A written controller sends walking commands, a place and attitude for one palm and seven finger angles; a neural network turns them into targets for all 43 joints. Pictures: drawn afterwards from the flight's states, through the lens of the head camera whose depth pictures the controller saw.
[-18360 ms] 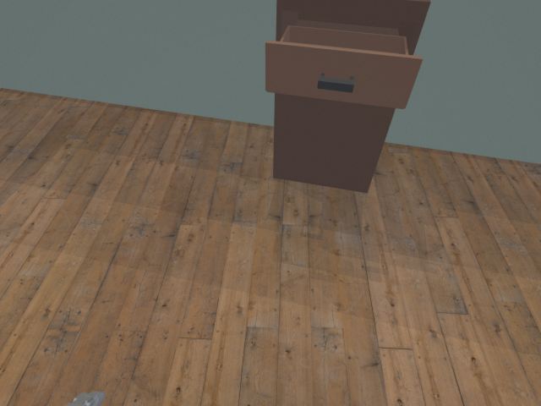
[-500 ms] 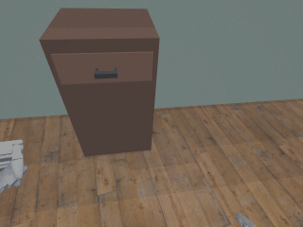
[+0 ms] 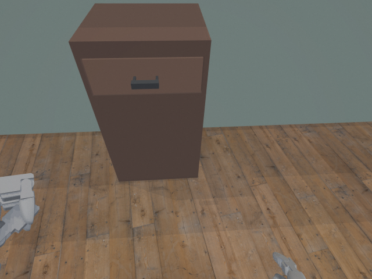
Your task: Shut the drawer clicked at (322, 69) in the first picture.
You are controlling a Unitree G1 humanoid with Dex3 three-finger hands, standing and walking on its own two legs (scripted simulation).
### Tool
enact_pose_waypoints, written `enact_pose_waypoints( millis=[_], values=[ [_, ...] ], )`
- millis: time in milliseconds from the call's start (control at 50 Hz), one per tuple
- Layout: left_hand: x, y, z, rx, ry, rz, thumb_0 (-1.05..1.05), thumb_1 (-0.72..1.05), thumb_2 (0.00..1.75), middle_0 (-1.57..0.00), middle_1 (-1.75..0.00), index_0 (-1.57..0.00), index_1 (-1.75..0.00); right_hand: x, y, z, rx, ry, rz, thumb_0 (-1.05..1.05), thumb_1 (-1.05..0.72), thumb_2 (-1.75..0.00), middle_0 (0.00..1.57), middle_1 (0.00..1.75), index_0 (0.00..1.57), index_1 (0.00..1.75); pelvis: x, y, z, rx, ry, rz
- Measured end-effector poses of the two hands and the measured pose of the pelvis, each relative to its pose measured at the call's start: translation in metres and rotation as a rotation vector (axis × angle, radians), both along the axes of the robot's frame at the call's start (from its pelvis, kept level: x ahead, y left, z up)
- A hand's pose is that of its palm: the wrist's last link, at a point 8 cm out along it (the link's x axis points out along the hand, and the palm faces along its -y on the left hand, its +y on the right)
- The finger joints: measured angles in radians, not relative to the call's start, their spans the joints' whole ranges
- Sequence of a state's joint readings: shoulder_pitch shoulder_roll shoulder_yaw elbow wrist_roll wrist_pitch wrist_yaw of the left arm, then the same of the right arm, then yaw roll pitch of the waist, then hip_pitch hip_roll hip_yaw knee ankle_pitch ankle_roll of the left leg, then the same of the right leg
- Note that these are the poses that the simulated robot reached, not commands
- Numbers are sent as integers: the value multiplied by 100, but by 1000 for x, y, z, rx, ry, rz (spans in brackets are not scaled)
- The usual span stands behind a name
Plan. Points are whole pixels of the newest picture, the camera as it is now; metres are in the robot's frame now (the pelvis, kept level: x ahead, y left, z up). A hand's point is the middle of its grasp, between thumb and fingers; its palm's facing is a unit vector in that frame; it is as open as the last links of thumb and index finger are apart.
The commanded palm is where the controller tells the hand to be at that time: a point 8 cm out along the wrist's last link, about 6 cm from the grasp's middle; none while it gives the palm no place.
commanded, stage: stop stepping back and stand still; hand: left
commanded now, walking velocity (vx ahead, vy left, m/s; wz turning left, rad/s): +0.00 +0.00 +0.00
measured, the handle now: (145, 81) +0.82 +0.22 -0.02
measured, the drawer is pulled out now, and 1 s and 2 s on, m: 0.00 0.00 0.00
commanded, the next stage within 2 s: let the arm hang, fingers relaxed in 0.88 s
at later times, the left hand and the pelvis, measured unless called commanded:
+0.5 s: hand (25, 196) +0.20 +0.27 +0.16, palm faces +0.33 -0.80 -0.50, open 3.2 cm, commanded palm +0.15 +0.31 +0.18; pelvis +0.01 +0.03 +0.00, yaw +0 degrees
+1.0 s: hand (16, 205) +0.19 +0.29 +0.15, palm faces +0.32 -0.81 -0.49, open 3.2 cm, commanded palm none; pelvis +0.00 +0.05 +0.00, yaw +1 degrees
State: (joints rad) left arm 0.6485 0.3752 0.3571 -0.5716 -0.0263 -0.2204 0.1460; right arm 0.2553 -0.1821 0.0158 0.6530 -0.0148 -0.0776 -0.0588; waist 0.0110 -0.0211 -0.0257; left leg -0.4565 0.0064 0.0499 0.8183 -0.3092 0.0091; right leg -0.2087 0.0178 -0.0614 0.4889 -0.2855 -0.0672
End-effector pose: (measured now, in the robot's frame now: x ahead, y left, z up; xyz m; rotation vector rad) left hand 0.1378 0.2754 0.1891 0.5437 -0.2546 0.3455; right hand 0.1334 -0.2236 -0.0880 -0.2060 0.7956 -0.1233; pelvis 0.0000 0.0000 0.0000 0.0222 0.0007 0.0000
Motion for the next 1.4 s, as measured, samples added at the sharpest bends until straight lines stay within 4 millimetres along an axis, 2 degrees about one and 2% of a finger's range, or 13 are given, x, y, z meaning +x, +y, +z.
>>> enact_pose_waypoints(
  millis=[160, 260, 380, 580, 980, 1020, 1060, 1100, 1160, 1220, 1260, 1280, 1400],
  values=[
    [24, 18, -12, -18, 4, 29, 1, 89, 89, -141, -160, -141, -159, 22, -13, -1, -68, -15, -26, 1, -90, -90, 20, 30, 20, 30, 15, 14, -7, -4, -19, 9],
    [36, 16, -9, 17, 41, -35, 1, 89, 89, -141, -160, -141, -159, 40, 0, 8, -30, -77, -30, 1, -90, -90, 20, 30, 20, 30, 18, 19, -5, -17, -10, 1],
    [36, 21, -5, 38, 60, -67, 1, 89, 89, -141, -160, -141, -159, 50, 21, 14, 2, -102, -16, 1, -90, -90, 20, 30, 20, 30, 18, 25, -2, -20, -4, -6],
    [20, 40, -13, -21, 77, 7, 1, 89, 89, -141, -160, -141, -159, 39, 38, 12, -3, -65, 13, 1, -90, -90, 20, 30, 20, 30, 11, 36, 1, -30, -6, 0],
    [15, 50, -15, -27, 88, -1, 1, 89, 89, -141, -160, -141, -159, 21, 39, 14, -36, -51, -6, 1, -90, -90, 20, 30, 20, 30, 1, 46, 4, -37, -4, 5],
    [22, 54, -41, -21, 179, -20, 1, 89, 90, -140, -160, -140, -159, 22, 36, 5, -14, -38, 38, 1, -90, -90, 20, 30, 20, 30, -2, 48, 0, -39, 11, 20],
    [29, 64, -97, -88, 397, 15, 0, 90, 90, -139, -159, -139, -158, 21, 31, -11, -3, 19, 64, 1, -90, -90, 20, 30, 20, 30, -5, 51, -4, -38, 17, 28],
    [23, 69, -162, -185, 647, 78, 0, 90, 90, -136, -156, -137, -156, 15, 26, -23, -1, 71, 62, 1, -90, -90, 20, 30, 20, 30, -8, 53, -8, -34, 14, 29],
    [-10, 56, -246, -321, 987, 138, 0, 90, 90, -129, -150, -129, -149, -4, 20, -31, -10, 143, 34, 1, -90, -90, 20, 30, 20, 30, -10, 51, -10, -27, 0, 25],
    [-57, 26, -302, -441, 1247, 151, 1, 91, 89, -120, -140, -120, -140, -33, 16, -34, -28, 240, 2, 1, -90, -90, 20, 30, 20, 30, -12, 48, -9, -24, -13, 23],
    [-91, 5, -325, -500, 1382, 158, 1, 91, 89, -113, -134, -113, -133, -56, 15, -36, -37, 320, -18, 1, -90, -90, 20, 30, 20, 30, -13, 46, -7, -27, -16, 24],
    [-107, 4, -331, -532, 1416, 205, 1, 91, 89, -110, -131, -110, -130, -68, 16, -37, -40, 364, -27, 1, -90, -90, 20, 30, 20, 30, -13, 45, -6, -29, -16, 27],
    [-179, 12, -334, -587, 1584, 339, 1, 91, 89, -87, -108, -87, -108, -133, 25, -45, -22, 600, -63, 1, -90, -90, 20, 30, 20, 30, -12, 41, 0, -41, -9, 40]
  ],
)
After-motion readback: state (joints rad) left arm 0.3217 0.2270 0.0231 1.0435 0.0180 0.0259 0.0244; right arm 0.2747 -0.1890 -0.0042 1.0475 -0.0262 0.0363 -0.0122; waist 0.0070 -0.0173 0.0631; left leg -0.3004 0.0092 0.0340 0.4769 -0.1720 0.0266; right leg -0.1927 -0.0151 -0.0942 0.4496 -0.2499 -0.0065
